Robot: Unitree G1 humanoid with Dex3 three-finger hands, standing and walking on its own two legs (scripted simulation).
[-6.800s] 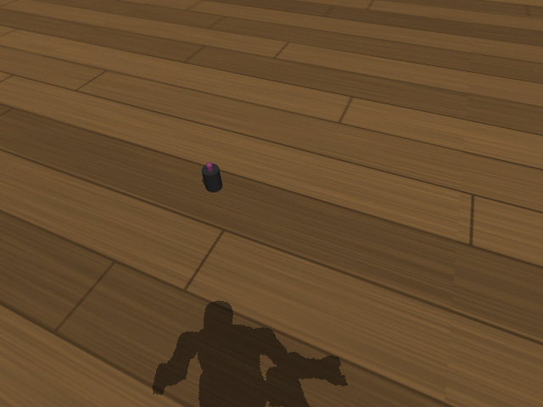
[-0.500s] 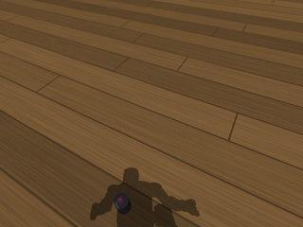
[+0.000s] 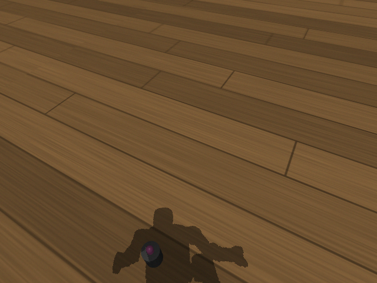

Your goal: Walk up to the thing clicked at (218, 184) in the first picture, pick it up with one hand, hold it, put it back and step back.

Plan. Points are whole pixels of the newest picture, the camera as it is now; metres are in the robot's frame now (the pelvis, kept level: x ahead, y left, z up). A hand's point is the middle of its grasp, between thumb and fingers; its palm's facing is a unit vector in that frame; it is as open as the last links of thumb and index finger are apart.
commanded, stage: stand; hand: left
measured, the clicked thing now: (151, 253) +0.37 +0.22 -0.70
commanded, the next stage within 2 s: go down in 0.56 s
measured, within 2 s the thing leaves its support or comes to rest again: neither
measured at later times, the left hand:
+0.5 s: hand out of the picture +0.08 +0.26 -0.16, palm faces -0.02 -0.94 -0.35, open 7.4 cm
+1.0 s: hand out of the picture +0.15 +0.27 -0.17, palm faces +0.05 -0.94 -0.34, open 13.2 cm
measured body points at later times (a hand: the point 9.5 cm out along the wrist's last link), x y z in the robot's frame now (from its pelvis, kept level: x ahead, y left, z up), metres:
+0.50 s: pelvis +0.00 +0.00 +0.00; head +0.01 +0.00 +0.45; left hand +0.08 +0.31 -0.13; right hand +0.07 -0.30 -0.13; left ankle -0.02 +0.14 -0.75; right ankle +0.01 -0.12 -0.75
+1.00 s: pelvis -0.01 +0.01 -0.03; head +0.05 +0.01 +0.42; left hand +0.15 +0.32 -0.15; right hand +0.09 -0.25 -0.15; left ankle -0.02 +0.14 -0.75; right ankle +0.01 -0.12 -0.75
